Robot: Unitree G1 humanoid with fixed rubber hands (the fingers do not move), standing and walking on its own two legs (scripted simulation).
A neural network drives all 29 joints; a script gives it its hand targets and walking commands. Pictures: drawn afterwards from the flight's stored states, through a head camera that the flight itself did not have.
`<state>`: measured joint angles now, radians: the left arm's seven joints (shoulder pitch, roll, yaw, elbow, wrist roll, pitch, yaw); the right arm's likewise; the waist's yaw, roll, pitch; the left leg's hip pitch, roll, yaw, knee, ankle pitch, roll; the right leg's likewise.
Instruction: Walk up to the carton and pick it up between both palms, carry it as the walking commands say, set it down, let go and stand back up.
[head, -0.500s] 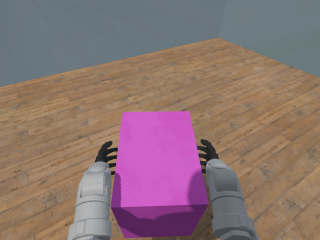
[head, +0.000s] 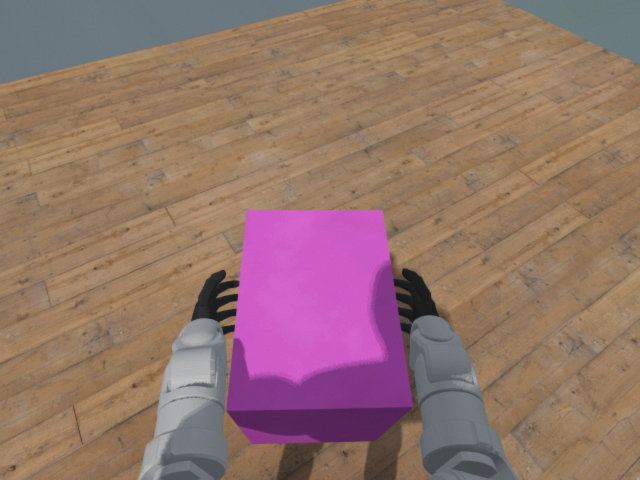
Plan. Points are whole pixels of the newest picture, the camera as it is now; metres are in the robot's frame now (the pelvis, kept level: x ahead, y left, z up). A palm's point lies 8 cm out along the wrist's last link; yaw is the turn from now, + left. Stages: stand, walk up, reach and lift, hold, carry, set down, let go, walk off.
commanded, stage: set down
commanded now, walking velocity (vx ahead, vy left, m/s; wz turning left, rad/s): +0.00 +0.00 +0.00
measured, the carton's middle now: (314, 332) +0.34 +0.01 -0.09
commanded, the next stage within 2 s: none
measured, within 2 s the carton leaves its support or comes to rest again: neither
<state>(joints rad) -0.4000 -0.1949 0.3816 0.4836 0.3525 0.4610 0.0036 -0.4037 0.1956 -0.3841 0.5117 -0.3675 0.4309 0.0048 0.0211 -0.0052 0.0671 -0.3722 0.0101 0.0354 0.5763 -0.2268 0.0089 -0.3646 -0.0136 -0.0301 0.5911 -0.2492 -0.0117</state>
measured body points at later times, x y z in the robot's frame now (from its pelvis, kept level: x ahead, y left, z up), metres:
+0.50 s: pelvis -0.03 -0.01 -0.07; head +0.13 -0.01 +0.35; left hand +0.35 +0.15 -0.12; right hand +0.37 -0.14 -0.12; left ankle +0.05 +0.12 -0.73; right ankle +0.04 -0.12 -0.73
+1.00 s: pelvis -0.03 -0.01 -0.14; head +0.17 -0.01 +0.26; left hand +0.38 +0.16 -0.20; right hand +0.40 -0.13 -0.21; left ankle +0.05 +0.12 -0.73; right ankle +0.04 -0.12 -0.73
